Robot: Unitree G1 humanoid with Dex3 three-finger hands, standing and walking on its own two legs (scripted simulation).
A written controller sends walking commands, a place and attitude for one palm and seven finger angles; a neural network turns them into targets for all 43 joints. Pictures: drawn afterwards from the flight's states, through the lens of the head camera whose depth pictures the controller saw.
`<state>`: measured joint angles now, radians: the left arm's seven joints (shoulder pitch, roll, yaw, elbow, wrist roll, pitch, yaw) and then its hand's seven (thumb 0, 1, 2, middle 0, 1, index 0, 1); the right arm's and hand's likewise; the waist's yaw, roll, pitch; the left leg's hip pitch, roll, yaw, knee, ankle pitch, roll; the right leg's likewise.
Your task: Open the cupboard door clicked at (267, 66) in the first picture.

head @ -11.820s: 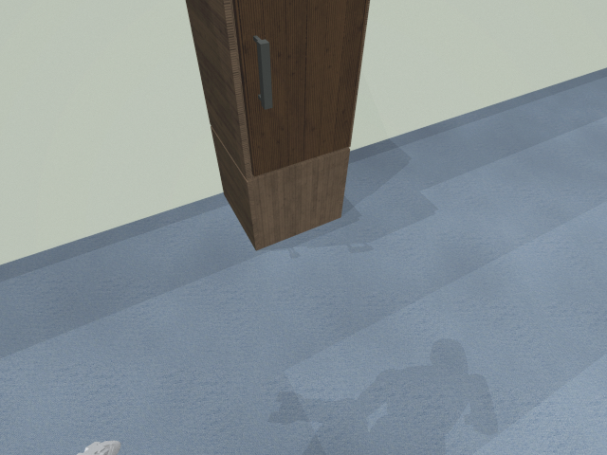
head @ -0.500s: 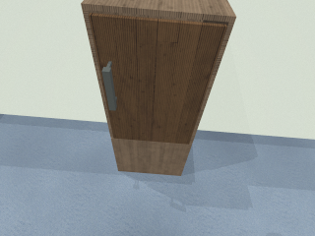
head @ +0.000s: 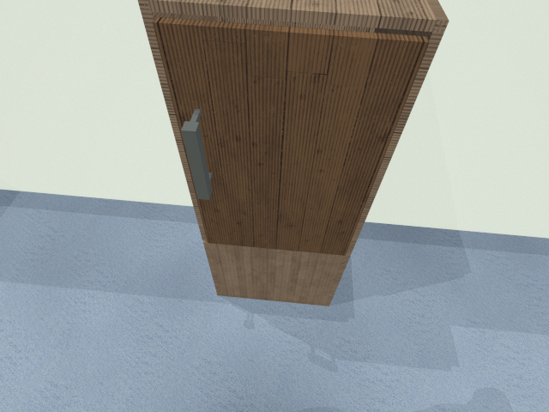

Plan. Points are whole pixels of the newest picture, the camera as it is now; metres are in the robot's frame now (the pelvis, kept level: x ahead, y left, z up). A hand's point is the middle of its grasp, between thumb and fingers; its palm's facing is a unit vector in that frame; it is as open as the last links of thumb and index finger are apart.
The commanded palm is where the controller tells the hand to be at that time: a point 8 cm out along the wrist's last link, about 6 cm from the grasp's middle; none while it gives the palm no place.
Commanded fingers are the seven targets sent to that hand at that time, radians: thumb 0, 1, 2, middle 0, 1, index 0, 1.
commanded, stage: come to a stop and stand still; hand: left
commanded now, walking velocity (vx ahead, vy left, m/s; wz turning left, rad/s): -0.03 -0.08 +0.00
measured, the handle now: (201, 156) +0.53 +0.19 +0.03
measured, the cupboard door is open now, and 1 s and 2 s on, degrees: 0 0 0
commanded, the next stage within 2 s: look again from close up in 0.50 s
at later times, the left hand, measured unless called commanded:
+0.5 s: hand out of the picture -0.01 +0.16 -0.16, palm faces +0.00 -0.98 -0.20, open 7.3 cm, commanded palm none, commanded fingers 0.00 0.90 0.90 -0.20 -0.30 -0.20 -0.30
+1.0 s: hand out of the picture +0.01 +0.17 -0.16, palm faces -0.01 -0.97 -0.23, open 7.3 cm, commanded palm none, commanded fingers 0.00 0.90 0.90 -0.20 -0.30 -0.20 -0.30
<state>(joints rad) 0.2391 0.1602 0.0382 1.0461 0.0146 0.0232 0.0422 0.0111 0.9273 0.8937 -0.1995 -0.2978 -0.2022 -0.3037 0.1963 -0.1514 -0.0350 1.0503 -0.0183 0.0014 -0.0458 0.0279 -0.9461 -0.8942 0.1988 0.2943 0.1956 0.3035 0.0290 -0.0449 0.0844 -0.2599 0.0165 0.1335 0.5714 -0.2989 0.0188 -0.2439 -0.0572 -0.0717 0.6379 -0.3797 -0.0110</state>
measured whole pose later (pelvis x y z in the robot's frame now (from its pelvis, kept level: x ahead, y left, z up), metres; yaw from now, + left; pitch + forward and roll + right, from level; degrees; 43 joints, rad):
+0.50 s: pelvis -0.02 -0.01 +0.01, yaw +0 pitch -1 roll +0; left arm 0.30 0.15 -0.02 1.07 0.02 -0.02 0.03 0.01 0.92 0.89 -0.20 -0.30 -0.20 -0.30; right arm 0.25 -0.19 -0.02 1.05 -0.01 0.01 -0.01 0.00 -0.93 -0.89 0.20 0.29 0.20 0.30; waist -0.01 0.02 0.03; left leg -0.27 0.07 0.11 0.52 -0.24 0.00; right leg -0.21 0.00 -0.10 0.50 -0.28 -0.03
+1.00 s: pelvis -0.01 -0.01 +0.01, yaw -1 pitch -1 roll +1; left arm 0.26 0.16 -0.01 1.09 0.01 -0.02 0.03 0.01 0.92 0.89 -0.20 -0.30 -0.20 -0.30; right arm 0.29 -0.15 0.01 1.12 -0.02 -0.02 -0.01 0.01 -0.91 -0.89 0.20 0.29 0.20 0.30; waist 0.00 0.01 0.03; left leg -0.21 0.04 0.14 0.45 -0.23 0.00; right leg -0.20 -0.02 -0.06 0.50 -0.30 -0.02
